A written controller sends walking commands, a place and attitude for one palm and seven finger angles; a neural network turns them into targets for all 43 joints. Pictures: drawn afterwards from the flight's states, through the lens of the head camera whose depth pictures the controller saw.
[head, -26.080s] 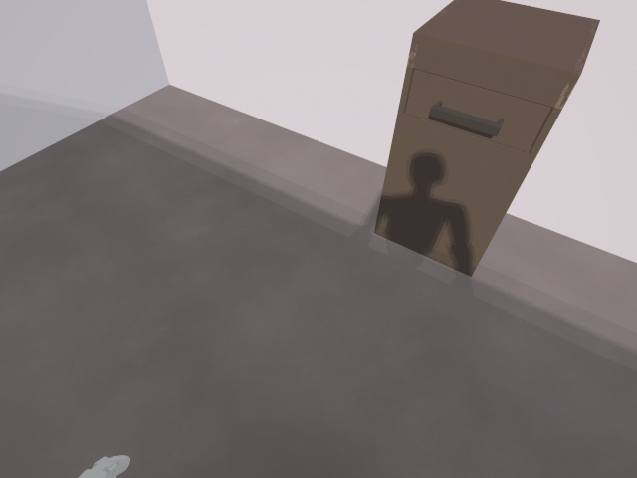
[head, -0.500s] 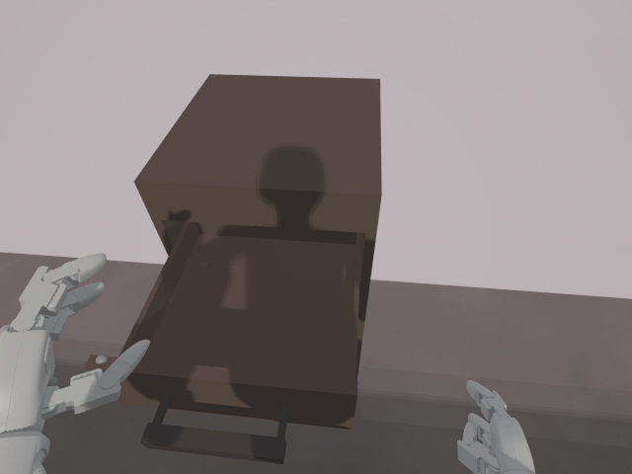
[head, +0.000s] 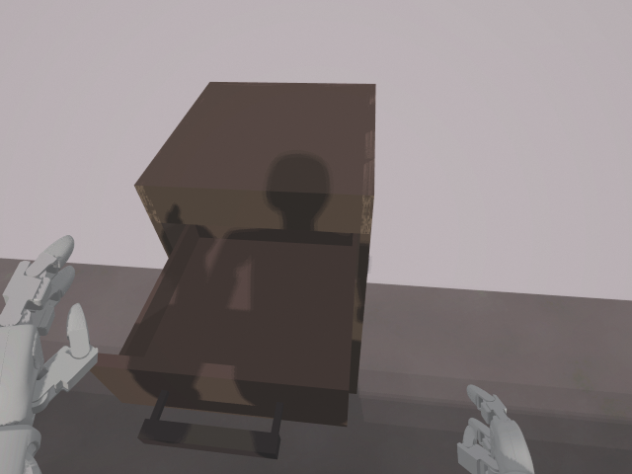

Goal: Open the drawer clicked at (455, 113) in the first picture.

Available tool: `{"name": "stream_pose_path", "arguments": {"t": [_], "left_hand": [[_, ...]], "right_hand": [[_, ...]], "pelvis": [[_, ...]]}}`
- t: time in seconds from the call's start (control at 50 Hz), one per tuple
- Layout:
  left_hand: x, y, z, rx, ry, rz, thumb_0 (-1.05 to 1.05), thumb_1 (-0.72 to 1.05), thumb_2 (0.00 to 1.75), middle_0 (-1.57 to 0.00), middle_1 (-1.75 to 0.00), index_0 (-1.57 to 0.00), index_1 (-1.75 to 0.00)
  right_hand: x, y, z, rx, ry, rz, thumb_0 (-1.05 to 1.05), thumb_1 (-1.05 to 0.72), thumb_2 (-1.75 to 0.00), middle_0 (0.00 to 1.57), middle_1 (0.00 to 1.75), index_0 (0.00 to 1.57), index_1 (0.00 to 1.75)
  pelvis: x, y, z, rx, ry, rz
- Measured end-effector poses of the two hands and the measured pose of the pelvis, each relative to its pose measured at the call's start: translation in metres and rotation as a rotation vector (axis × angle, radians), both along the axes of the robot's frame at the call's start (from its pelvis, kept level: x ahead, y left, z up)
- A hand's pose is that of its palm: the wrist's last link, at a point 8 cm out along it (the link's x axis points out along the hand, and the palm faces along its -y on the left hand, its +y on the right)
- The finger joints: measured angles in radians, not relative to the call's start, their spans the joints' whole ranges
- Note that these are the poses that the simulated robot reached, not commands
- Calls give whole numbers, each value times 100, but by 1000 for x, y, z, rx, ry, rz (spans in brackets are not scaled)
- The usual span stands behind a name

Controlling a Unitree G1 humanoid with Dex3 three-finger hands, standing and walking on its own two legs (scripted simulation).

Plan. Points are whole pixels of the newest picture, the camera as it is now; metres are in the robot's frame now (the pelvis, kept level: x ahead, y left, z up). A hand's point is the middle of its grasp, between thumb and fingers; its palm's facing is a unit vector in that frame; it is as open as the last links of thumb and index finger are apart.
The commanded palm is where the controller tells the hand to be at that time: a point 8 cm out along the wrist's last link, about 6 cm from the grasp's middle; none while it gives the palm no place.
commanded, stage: step back with the hand held close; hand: left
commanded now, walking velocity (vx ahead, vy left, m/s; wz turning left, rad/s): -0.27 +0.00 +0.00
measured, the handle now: (215, 421) +0.21 +0.19 -0.11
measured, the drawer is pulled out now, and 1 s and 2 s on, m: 0.30 0.30 0.30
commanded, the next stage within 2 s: stop stepping back and stand still in 1.32 s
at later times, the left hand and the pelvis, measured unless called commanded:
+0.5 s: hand (29, 403) +0.13 +0.26 +0.16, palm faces +0.35 -0.79 -0.50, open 7.4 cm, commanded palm +0.07 +0.30 +0.17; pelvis -0.05 +0.02 -0.01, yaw +2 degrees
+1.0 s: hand out of the picture +0.09 +0.26 +0.16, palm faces +0.35 -0.81 -0.48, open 7.4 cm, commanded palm +0.02 +0.29 +0.17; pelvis -0.11 +0.01 -0.01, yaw +0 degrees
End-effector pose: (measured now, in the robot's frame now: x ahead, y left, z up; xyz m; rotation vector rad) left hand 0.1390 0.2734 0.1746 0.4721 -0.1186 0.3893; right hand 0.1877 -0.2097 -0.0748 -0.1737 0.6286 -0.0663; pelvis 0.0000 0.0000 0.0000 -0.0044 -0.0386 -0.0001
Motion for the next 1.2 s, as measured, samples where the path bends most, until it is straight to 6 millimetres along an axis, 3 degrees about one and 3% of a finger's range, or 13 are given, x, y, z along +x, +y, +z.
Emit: {"name": "stream_pose_path", "arguments": {"t": [0.12,0.3,0.48,0.62,0.76,0.9,0.98,1.08,1.14,1.2], "left_hand": [[2,9,17,87,-54,-14,2,88,90,-21,-31,-21,-31],[-17,8,-10,64,106,-101,2,89,90,-21,-30,-21,-30],[-45,27,5,110,-7,-71,2,88,90,-21,-30,-22,-30],[-65,23,-3,63,-58,-59,2,89,90,-21,-30,-21,-30],[-79,30,-8,31,-117,-86,2,88,90,-21,-30,-21,-30],[-84,44,8,116,-131,-68,2,88,90,-21,-30,-21,-30],[-87,32,6,118,-111,-93,2,89,90,-21,-30,-21,-30],[-93,-3,-8,99,-33,-182,2,89,90,-21,-30,-21,-30],[-109,-23,-3,114,-4,-243,2,89,90,-21,-30,-21,-30],[-131,-28,9,135,-16,-253,2,88,90,-22,-31,-22,-30]], "right_hand": [[-11,-5,-4,-17,61,-1,2,-91,-90,20,30,20,30],[-37,-14,-8,-61,140,-84,2,-91,-90,20,30,20,30],[-51,3,1,-78,104,-58,2,-91,-90,20,30,20,30],[-62,13,5,-61,49,-14,2,-90,-90,21,30,20,30],[-88,9,1,-139,93,-25,2,-90,-90,21,30,20,30],[-109,20,4,-109,103,-27,2,-91,-90,20,30,20,30],[-112,23,-1,-73,95,11,2,-90,-90,21,30,20,30],[-119,11,-11,-37,70,53,2,-90,-90,21,30,20,30],[-133,-3,-13,-19,76,32,2,-90,-90,21,30,20,30],[-151,-20,-5,-31,100,-33,2,-90,-90,21,30,20,30]], "pelvis": [[-12,0,-1,-13,41,28],[-28,14,-3,-10,86,23],[-51,19,-5,-4,81,29],[-71,16,-10,-20,81,32],[-85,26,-16,-37,68,40],[-93,26,-8,-46,106,54],[-104,17,-10,-27,134,17],[-138,0,-13,-32,131,-12],[-155,-9,-12,-59,104,3],[-159,-15,-7,-16,111,13]]}}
